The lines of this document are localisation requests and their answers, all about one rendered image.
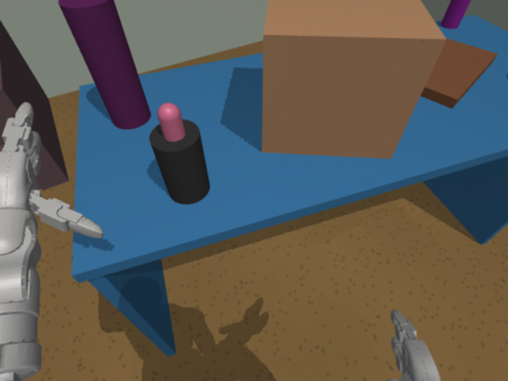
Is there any desk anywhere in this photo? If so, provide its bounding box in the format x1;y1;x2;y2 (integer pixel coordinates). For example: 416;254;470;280
71;15;508;356

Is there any left robot hand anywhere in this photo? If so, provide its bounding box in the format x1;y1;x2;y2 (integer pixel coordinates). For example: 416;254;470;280
0;102;103;238

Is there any right robot hand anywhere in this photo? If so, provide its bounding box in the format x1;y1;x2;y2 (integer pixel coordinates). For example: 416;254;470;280
386;310;441;381

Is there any left robot arm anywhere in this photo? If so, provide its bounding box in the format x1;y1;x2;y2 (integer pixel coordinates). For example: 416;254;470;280
0;208;41;381

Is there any armchair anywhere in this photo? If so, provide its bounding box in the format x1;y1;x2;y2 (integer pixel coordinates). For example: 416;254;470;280
0;21;69;190

